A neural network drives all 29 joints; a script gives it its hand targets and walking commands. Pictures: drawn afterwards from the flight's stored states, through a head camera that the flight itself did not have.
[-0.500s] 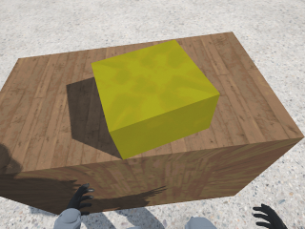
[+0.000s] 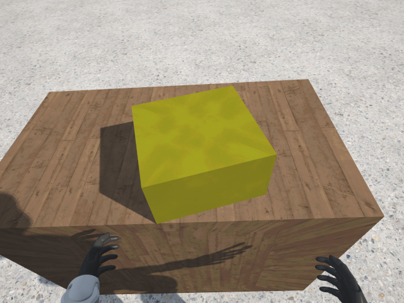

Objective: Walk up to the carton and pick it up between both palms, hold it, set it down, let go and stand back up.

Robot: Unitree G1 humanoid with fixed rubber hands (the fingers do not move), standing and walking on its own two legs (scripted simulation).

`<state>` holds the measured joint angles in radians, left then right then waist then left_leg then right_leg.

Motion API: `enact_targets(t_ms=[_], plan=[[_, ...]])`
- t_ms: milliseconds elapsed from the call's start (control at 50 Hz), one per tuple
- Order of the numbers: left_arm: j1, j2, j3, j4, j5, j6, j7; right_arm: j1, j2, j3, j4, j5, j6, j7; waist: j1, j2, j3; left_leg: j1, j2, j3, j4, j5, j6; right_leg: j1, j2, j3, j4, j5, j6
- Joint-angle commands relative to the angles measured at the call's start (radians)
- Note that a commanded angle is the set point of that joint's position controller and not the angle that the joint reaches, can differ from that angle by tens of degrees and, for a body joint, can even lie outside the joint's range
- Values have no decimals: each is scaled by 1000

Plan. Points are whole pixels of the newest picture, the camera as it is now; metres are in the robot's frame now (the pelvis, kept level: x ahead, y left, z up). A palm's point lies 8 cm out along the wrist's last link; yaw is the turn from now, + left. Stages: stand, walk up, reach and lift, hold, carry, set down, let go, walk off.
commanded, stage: reach and lift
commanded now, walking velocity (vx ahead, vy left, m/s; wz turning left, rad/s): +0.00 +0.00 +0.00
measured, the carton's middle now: (197, 149) +0.47 +0.03 +0.01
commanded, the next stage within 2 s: none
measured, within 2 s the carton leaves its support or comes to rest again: neither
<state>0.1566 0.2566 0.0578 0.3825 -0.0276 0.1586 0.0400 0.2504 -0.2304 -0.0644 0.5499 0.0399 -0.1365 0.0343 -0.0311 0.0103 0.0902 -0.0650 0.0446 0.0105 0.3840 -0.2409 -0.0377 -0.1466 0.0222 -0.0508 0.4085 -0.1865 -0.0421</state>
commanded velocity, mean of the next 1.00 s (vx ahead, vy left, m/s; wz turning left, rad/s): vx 0.00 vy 0.00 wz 0.00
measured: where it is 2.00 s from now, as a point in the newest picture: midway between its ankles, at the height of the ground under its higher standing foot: outside the picture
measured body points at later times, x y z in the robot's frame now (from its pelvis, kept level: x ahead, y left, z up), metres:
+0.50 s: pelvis +0.01 +0.00 +0.00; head +0.00 +0.01 +0.45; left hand +0.22 +0.24 +0.00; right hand +0.22 -0.26 -0.01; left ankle -0.02 +0.15 -0.74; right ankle +0.03 -0.09 -0.74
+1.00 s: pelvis +0.03 +0.02 +0.00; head +0.02 +0.02 +0.45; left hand +0.26 +0.23 +0.04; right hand +0.28 -0.27 +0.03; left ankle -0.02 +0.15 -0.74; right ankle +0.03 -0.09 -0.74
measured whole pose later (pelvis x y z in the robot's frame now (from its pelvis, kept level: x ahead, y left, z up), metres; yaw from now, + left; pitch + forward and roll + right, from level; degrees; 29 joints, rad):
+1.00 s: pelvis +0.03 +0.02 +0.00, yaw -2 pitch +0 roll -1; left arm 0.21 0.09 0.04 0.00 -0.02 0.11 0.19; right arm 0.09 -0.54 0.00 0.47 0.48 -0.17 0.27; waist 0.05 0.01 -0.03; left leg -0.08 0.06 0.05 0.35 -0.26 -0.03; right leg -0.15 0.04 -0.01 0.32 -0.17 -0.03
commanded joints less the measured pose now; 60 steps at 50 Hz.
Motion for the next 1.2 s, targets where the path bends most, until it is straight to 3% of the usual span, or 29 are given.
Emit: enact_targets(t_ms=[0,160,260,280,440,700,920,1060,1180], plan=[[-79,129,42,-98,-42,-89,13,-33,-129,-33,-164,10,-41,3,18,-91,-109,-181,-49,42,-91,27,62,155,-27,97,-84,66,47],[-78,107,26,-169,-76,-121,51,-52,-179,-13,-205,103,-30,46,40,-64,-142,-195,-39,35,-93,38,60,148,-14,105,-83,49,34],[-59,83,26,-248,-60,-74,74,-61,-227,7,-221,183,8,78,47,-22,-124,-177,-42,28,-99,52,54,143,-15,115,-110,58,22],[-48,80,31,-280,-54,-65,79,-76,-245,7,-246,194,14,86,58,-27,-125,-172,-43,28,-101,62,51,137,-14,114,-112,60,21],[-8,9,34,-420,-23,-16,103,-77,-306,-16,-301,249,57,141,60,-12,-116,-135,-44,23,-118,94,32,111,-2,119,-133,68,-3],[47,-87,6,-512,-10,-76,140,-143,-437,-34,-281,344,-14,222,78,-56,-177,-114,-46,13,-98,203,9,118,29,95,-99,201,-24],[-51,-109,6,-516,9,-68,154,-284,-535,-6,-178,452,-65,237,83,-71,-206,-116,-46,16,-79,268,1,167,33,109,-96,314,-33],[-157,-102,33,-501,11,8,150,-414,-550,7,-132,481,-15,233,107,-79,-225,-149,-50,27,-88,226,15,162,22,126,-94,284,-35],[-231,-93,61,-530,3,72,137,-492,-578,-10,-115,478,32,225,99,-55,-278,-130,-54,26,-80,259,7,153,26,118,-94,302,-36]])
